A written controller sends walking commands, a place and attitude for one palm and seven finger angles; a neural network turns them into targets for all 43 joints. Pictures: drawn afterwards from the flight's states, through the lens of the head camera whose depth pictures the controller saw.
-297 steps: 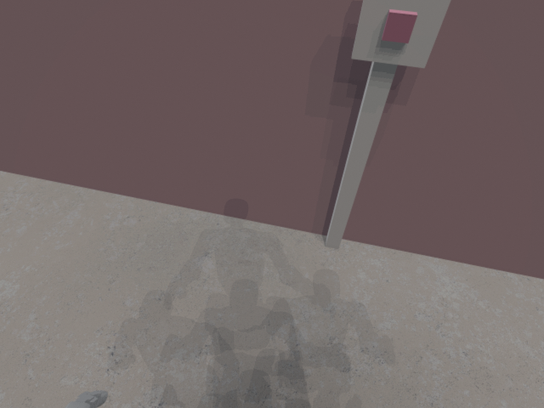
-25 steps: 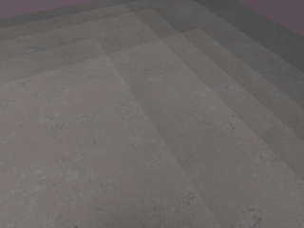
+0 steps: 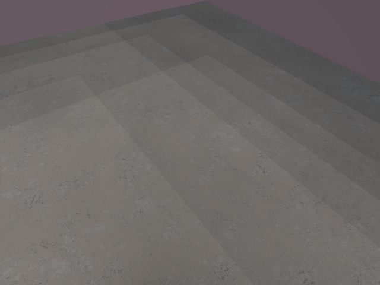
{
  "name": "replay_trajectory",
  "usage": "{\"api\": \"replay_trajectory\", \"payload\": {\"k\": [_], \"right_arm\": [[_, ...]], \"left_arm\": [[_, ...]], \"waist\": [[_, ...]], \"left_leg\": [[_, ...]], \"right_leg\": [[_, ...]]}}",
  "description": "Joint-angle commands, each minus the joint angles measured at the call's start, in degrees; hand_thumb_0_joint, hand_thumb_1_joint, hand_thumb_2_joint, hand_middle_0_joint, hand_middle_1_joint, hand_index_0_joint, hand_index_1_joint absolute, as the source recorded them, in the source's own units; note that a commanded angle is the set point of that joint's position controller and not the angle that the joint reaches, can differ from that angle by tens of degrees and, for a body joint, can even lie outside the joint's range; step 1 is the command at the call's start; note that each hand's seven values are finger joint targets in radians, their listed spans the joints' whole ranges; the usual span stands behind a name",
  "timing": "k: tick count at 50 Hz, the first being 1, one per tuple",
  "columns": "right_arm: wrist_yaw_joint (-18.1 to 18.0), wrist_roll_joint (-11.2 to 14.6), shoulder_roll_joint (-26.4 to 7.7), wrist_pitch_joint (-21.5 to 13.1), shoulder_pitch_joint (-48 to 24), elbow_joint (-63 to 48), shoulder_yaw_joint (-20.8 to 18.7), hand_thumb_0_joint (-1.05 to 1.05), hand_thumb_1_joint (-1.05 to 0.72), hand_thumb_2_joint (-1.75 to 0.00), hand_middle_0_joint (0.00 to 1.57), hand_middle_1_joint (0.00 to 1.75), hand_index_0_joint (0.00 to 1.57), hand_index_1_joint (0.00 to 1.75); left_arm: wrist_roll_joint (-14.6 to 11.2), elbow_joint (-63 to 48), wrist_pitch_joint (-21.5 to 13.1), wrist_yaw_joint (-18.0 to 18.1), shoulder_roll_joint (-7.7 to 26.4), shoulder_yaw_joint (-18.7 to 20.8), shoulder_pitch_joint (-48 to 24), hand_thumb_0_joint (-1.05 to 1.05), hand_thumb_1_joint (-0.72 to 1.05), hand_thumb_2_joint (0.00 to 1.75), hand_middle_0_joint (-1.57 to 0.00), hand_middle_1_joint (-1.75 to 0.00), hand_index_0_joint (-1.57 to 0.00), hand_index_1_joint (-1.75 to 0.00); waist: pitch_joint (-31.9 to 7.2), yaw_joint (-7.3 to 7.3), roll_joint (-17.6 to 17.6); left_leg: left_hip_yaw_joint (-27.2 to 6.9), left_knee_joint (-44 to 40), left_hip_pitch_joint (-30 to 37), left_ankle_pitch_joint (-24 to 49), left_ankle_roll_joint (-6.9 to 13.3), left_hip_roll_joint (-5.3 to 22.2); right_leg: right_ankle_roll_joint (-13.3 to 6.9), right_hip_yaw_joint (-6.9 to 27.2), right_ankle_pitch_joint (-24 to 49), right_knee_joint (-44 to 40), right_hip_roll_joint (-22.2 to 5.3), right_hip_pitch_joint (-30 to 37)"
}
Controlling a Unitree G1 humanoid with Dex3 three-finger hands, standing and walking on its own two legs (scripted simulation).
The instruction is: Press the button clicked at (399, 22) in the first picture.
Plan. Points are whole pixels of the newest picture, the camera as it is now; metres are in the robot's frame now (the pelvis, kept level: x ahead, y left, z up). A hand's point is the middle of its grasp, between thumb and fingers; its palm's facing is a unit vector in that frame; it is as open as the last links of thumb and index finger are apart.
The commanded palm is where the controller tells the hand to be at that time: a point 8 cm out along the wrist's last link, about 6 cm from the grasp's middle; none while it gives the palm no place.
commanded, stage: turn to face it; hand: left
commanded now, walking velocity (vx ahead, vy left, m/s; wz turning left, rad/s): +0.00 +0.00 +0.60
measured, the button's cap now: out of the picture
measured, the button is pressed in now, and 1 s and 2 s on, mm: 0 0 0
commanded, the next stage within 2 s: none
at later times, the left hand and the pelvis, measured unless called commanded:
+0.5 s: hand out of the picture +0.13 +0.18 -0.14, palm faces +0.21 -0.94 -0.26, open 7.4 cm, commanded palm none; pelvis +0.04 -0.03 +0.00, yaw +13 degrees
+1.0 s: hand out of the picture -0.09 +0.21 -0.18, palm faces +0.56 -0.79 -0.26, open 7.4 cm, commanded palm none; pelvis +0.01 +0.00 +0.00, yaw +32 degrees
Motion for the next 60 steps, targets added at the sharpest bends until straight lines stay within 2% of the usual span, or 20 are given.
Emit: {"api": "replay_trajectory", "payload": {"k": [1,3,7,15,20,21,22,23,24,26,29,39,42,43,44,45,46,48,51,60], "right_arm": [[-1.3,-0.5,-11.6,-0.7,12.1,2.2,-1.3,0.00,-0.90,-0.90,0.20,0.30,0.20,0.30],[-1.7,-0.5,-7.6,-0.4,6.3,2.3,-0.2,0.00,-0.90,-0.90,0.20,0.30,0.20,0.30],[-1.8,0.1,-7.1,-0.3,4.4,3.4,-0.2,0.00,-0.90,-0.90,0.20,0.30,0.20,0.30],[-1.2,-0.4,-8.1,1.3,6.6,3.0,-2.9,0.00,-0.90,-0.90,0.20,0.30,0.20,0.30],[-0.7,-0.1,-8.8,2.0,4.1,1.0,-4.1,0.00,-0.90,-0.90,0.20,0.30,0.20,0.30],[-0.4,0.3,-7.4,2.0,4.1,0.4,-4.1,0.00,-0.90,-0.90,0.20,0.30,0.20,0.30],[0.0,0.8,-3.7,2.0,5.0,-0.7,-3.6,0.00,-0.90,-0.90,0.20,0.30,0.20,0.30],[0.1,0.3,-3.0,2.2,4.6,-2.5,-3.6,0.00,-0.90,-0.90,0.20,0.30,0.20,0.30],[0.0,-0.3,-4.9,3.1,3.0,-1.9,-4.2,0.00,-0.90,-0.90,0.20,0.30,0.20,0.30],[0.6,-0.4,-4.1,4.0,3.1,-0.3,-4.1,0.00,-0.90,-0.90,0.20,0.30,0.20,0.30],[1.2,-0.3,-3.3,4.4,3.5,-0.2,-3.6,0.00,-0.90,-0.90,0.20,0.30,0.20,0.30],[2.0,0.3,-4.3,4.0,-6.3,-4.8,-2.4,0.00,-0.90,-0.90,0.20,0.30,0.20,0.30],[1.8,0.3,-5.3,3.2,-4.0,-5.3,-2.3,0.00,-0.90,-0.90,0.20,0.30,0.20,0.30],[1.8,0.2,-6.8,2.9,-2.1,-5.0,-2.7,0.00,-0.90,-0.90,0.20,0.30,0.20,0.30],[1.6,0.0,-11.4,2.3,1.9,-4.4,-3.9,0.00,-0.90,-0.90,0.20,0.30,0.20,0.30],[1.3,-0.1,-18.4,2.0,5.3,-4.4,-5.5,0.00,-0.90,-0.90,0.20,0.30,0.20,0.30],[0.8,0.1,-18.7,2.3,8.4,-2.5,-5.5,0.00,-0.90,-0.90,0.20,0.30,0.20,0.30],[-0.2,0.0,-15.8,2.1,2.0,-4.1,-4.8,0.00,-0.90,-0.90,0.20,0.30,0.20,0.30],[-0.1,0.0,-12.1,1.6,-4.3,-6.1,-3.5,0.00,-0.90,-0.90,0.20,0.30,0.20,0.30],[0.0,-0.2,-12.2,2.2,0.6,-4.5,-4.4,0.00,-0.90,-0.90,0.20,0.30,0.20,0.30]], "left_arm": [[-0.1,-2.2,-1.1,1.2,2.8,-0.1,2.5,0.00,0.90,0.90,-0.20,-0.30,-0.20,-0.30],[0.3,-1.2,-1.0,0.8,3.0,-0.3,-2.0,0.00,0.90,0.90,-0.20,-0.30,-0.20,-0.30],[-0.3,-0.1,-0.1,0.7,2.0,-0.5,-2.1,0.00,0.90,0.90,-0.20,-0.30,-0.20,-0.30],[-0.3,-4.7,0.6,1.4,1.8,1.0,-8.3,0.00,0.90,0.90,-0.20,-0.30,-0.20,-0.30],[-0.7,-5.5,-0.2,1.9,2.6,1.5,-4.3,0.00,0.90,0.90,-0.20,-0.30,-0.20,-0.30],[-0.6,-5.5,-0.7,2.1,4.4,1.9,-2.7,0.00,0.90,0.90,-0.20,-0.30,-0.20,-0.30],[0.3,-5.7,-1.2,2.7,9.3,2.9,-1.4,0.00,0.90,0.90,-0.20,-0.30,-0.20,-0.30],[0.6,-6.9,-1.0,2.6,13.2,3.4,-1.6,0.00,0.90,0.90,-0.20,-0.30,-0.20,-0.30],[0.1,-7.5,-1.1,2.7,11.5,3.3,-3.1,0.00,0.90,0.90,-0.20,-0.30,-0.20,-0.30],[0.1,-8.6,-1.0,2.5,7.8,2.0,-8.7,0.00,0.90,0.90,-0.20,-0.30,-0.20,-0.30],[0.4,-8.8,-1.3,2.5,6.9,1.4,-8.2,0.00,0.90,0.90,-0.20,-0.30,-0.20,-0.30],[1.1,-7.8,-0.4,1.9,11.9,2.4,-2.6,0.00,0.90,0.90,-0.20,-0.30,-0.20,-0.30],[0.8,-7.5,0.0,1.6,13.0,3.0,-2.8,0.00,0.90,0.90,-0.20,-0.30,-0.20,-0.30],[0.4,-7.6,0.3,1.4,12.6,3.0,-2.7,0.00,0.90,0.90,-0.20,-0.30,-0.20,-0.30],[0.0,-8.5,0.6,1.1,11.0,2.9,-2.0,0.00,0.90,0.90,-0.20,-0.30,-0.20,-0.30],[-0.2,-11.4,0.7,0.6,6.8,1.8,-3.8,0.00,0.90,0.90,-0.20,-0.30,-0.20,-0.30],[0.5,-12.6,1.4,1.0,8.1,1.4,-7.4,0.00,0.90,0.90,-0.20,-0.30,-0.20,-0.30],[0.1,-11.4,1.4,0.8,7.9,1.9,-8.9,0.00,0.90,0.90,-0.20,-0.30,-0.20,-0.30],[0.4,-8.8,1.5,0.2,8.0,2.4,-4.3,0.00,0.90,0.90,-0.20,-0.30,-0.20,-0.30],[-0.1,-11.4,1.3,1.0,6.6,1.8,-8.2,0.00,0.90,0.90,-0.20,-0.30,-0.20,-0.30]], "waist": [[-7.1,-3.71,19.2],[2.7,-2.21,12.8],[-2.0,-1.02,10.1],[-3.5,-2.79,8.5],[-5.7,-0.21,8.3],[-6.5,0.51,5.1],[-7.4,0.94,-8.5],[-6.2,1.13,-14.8],[-4.5,1.05,-12.8],[0.5,-1.99,-6.8],[0.3,-2.30,-8.1],[-1.8,1.24,-11.7],[-4.0,-0.13,-10.7],[-5.1,-1.27,-6.9],[-8.4,-3.71,3.4],[-8.0,-5.80,21.4],[-9.0,-7.30,15.7],[-5.7,-5.00,14.7],[-3.2,-1.40,9.3],[-4.2,-3.46,8.3]], "left_leg": [[-25.3,-17.7,17.9,10.7,10.3,20.1],[-22.3,-18.6,7.2,11.2,12.2,16.5],[-15.0,-16.2,9.7,22.7,11.3,10.6],[-20.2,-13.8,10.0,21.4,12.5,9.9],[-21.2,-8.1,2.6,20.0,9.6,6.2],[-19.8,-5.0,-2.3,14.2,7.0,3.7],[-11.7,5.0,-13.0,-1.9,2.7,-2.8],[-5.2,18.0,-16.2,-20.8,0.0,-6.7],[-7.8,27.1,-15.0,-20.9,0.3,-3.7],[-6.5,36.2,-15.4,-13.7,-0.5,-1.6],[-4.3,36.4,-14.6,-9.9,-1.7,-0.8],[1.1,14.9,-6.9,-12.4,-1.2,-1.1],[3.3,3.7,0.2,-7.4,-0.2,-1.8],[2.5,-3.6,6.6,-1.4,0.4,-1.7],[-6.3,-9.5,17.3,8.1,3.5,4.7],[-26.5,-12.0,23.0,29.8,11.4,20.4],[-26.3,-11.8,19.5,27.0,15.0,22.3],[-22.5,-12.6,13.1,14.8,13.3,16.4],[-16.0,-14.2,8.0,11.5,10.1,9.4],[-24.2,-13.4,10.7,11.5,12.9,9.1]], "right_leg": [[0.0,-2.4,-15.9,22.0,-0.5,-16.4],[0.4,-2.3,-10.9,25.5,-4.7,-17.2],[2.1,-3.8,-4.8,21.0,-4.8,-13.9],[3.0,-3.7,-4.7,18.4,-3.9,-16.3],[2.6,-5.1,6.7,-1.5,-2.2,-2.0],[2.0,-2.6,10.8,-8.5,-5.3,5.0],[-1.6,8.7,12.6,-13.3,-18.3,13.3],[-8.2,16.5,18.6,-14.8,-30.7,8.8],[-9.7,14.0,17.5,-14.8,-29.6,2.6],[-8.3,4.9,18.0,-13.1,-23.2,-2.3],[-6.9,-3.1,24.8,-11.3,-20.7,-1.5],[-7.4,-8.3,28.9,-7.5,-23.5,2.6],[-5.0,-11.7,28.6,-2.0,-23.6,2.0],[-2.8,-13.3,25.5,3.3,-22.3,-1.3],[0.7,-15.0,16.3,14.6,-19.1,-10.7],[5.5,-14.8,-16.9,28.0,-10.7,-27.3],[4.5,-7.5,-18.0,34.8,-10.1,-27.4],[4.5,-3.8,-9.6,39.3,-10.0,-28.8],[4.8,-3.8,-0.7,37.4,-8.8,-24.2],[5.0,-2.8,-4.5,23.1,-5.6,-20.6]]}}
